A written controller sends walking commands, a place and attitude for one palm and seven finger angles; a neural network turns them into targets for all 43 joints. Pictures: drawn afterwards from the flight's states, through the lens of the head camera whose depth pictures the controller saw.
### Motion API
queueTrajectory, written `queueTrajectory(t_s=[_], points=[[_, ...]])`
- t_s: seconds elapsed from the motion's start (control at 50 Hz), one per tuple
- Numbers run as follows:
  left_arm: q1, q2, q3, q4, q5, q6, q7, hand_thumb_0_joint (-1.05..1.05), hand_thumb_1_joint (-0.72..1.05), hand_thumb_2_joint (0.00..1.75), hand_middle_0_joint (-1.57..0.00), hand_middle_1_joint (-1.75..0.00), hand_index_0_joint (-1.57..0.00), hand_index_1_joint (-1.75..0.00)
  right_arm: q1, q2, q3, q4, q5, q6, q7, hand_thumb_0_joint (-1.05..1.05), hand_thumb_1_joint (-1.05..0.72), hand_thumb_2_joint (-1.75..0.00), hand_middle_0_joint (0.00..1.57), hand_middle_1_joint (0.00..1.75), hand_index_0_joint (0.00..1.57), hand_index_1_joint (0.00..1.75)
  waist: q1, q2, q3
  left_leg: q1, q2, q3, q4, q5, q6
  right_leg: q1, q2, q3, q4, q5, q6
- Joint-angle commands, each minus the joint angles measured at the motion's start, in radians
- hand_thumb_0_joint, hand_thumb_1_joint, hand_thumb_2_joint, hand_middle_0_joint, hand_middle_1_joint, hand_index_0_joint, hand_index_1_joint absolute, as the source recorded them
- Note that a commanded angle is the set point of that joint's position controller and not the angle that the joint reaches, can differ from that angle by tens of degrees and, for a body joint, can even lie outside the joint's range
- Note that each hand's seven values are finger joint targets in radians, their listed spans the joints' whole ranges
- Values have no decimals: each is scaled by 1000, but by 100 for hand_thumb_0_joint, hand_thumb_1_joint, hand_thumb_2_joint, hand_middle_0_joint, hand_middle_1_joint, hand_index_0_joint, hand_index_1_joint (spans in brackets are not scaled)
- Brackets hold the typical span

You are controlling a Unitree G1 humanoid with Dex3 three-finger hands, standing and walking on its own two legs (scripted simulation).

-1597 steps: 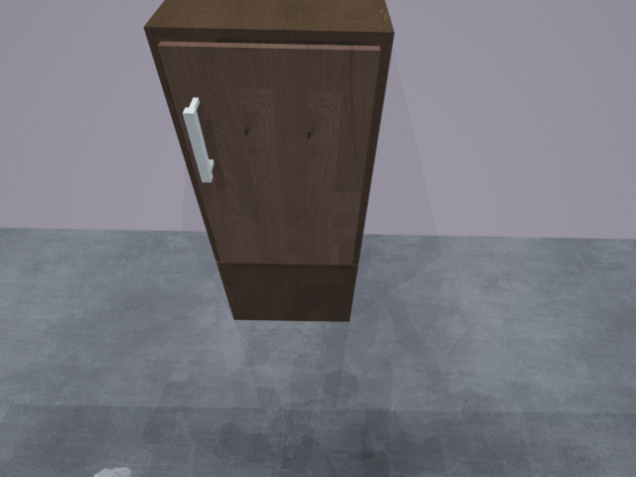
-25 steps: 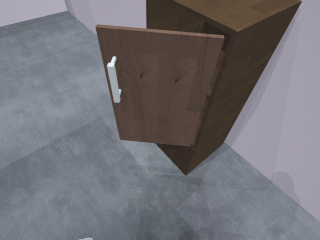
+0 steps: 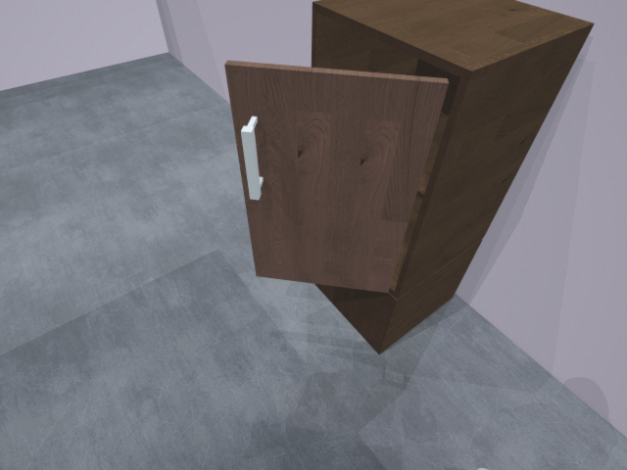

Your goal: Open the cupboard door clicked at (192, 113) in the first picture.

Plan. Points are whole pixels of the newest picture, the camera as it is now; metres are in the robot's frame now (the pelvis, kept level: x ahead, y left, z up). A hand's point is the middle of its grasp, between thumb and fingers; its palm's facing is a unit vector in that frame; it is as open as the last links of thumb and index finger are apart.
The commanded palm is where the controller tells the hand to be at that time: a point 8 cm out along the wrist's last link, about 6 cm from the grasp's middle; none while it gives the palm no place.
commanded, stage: come to a stop and stand still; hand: left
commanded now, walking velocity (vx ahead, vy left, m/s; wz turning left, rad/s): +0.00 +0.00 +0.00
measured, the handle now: (254, 159) +0.64 +0.17 +0.04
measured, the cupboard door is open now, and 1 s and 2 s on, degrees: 45 45 45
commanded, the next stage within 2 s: look again from close up in 0.50 s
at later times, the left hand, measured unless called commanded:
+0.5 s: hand out of the picture -0.01 +0.23 -0.15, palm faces -0.01 -0.95 -0.30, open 7.3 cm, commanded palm none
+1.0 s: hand out of the picture +0.00 +0.19 -0.16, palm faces -0.01 -0.98 -0.19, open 7.3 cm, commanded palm none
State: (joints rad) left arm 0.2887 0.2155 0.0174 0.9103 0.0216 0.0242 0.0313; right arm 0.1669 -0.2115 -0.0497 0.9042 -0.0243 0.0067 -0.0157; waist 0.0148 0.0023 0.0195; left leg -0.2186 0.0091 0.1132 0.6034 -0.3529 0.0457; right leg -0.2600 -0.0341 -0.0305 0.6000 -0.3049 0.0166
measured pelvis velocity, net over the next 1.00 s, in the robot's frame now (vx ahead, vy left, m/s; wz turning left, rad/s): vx -0.02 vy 0.01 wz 0.00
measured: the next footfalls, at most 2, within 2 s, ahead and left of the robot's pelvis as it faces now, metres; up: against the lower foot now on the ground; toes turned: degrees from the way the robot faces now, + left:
right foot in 1.98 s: +0.23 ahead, -0.14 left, +0.00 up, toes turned -9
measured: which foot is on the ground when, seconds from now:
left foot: down 0.00-1.00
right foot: down 0.00-1.00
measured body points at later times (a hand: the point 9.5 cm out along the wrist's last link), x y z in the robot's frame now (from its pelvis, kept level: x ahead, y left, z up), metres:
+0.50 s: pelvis -0.04 +0.00 +0.01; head -0.05 +0.00 +0.46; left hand -0.01 +0.28 -0.13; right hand -0.03 -0.28 -0.13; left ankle -0.01 +0.09 -0.73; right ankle +0.01 -0.13 -0.73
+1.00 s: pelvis -0.02 +0.01 +0.01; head -0.02 +0.02 +0.46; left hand +0.00 +0.24 -0.15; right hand +0.01 -0.22 -0.14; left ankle -0.01 +0.09 -0.73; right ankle +0.01 -0.13 -0.73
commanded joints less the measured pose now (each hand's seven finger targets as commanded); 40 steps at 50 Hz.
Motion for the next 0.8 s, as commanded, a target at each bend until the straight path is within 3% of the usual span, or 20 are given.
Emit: queueTrajectory(t_s=[0.0,0.04,0.12,0.34,0.5,0.68,0.78], points=[[-27,180,38,-66,2,-38,1,0,90,90,-20,-30,-20,-30,-1,-187,-38,-59,0,-21,2,0,-90,-90,20,30,20,30,-26,-6,21,-45,107,-136,-195,79,20,-14,-51,100,-152,88,-61],[-44,199,38,-59,4,-42,-3,0,90,90,-20,-30,-20,-30,-8,-206,-36,-53,-1,-25,6,0,-90,-90,20,30,20,30,-25,26,38,-60,108,-153,-245,-7,19,-15,-50,100,-178,42,-63],[-48,223,38,-33,5,-47,-10,0,90,90,-20,-30,-20,-30,-12,-241,-34,-34,-1,-28,11,0,-90,-90,20,30,20,30,-22,12,44,-83,112,-173,-296,-105,14,-11,-56,102,-215,-22,-57],[-33,227,26,43,2,-46,-12,0,90,90,-20,-30,-20,-30,50,-249,-14,57,1,-30,16,0,-90,-90,20,30,20,30,-18,-9,49,-112,117,-187,-345,-145,4,16,-77,104,-260,-62,-49],[-17,206,15,84,-2,-49,-7,0,90,90,-20,-30,-20,-30,95,-224,-5,122,6,-31,13,0,-90,-90,20,30,20,30,-25,-31,41,-82,111,-167,-326,-73,-4,19,-90,120,-279,-36,-49],[7,146,2,118,-4,-51,3,0,90,90,-20,-30,-20,-30,97,-169,7,166,13,-38,8,0,-90,-90,20,30,20,30,-21,-3,23,-33,118,-148,-319,90,-13,68,-89,95,-253,151,-41],[17,117,-2,127,-3,-51,9,0,90,90,-20,-30,-20,-30,93,-140,11,177,16,-37,4,0,-90,-90,20,30,20,30,-22,-20,20,2,119,-134,-308,159,-16,72,-89,89,-251,200,-35]])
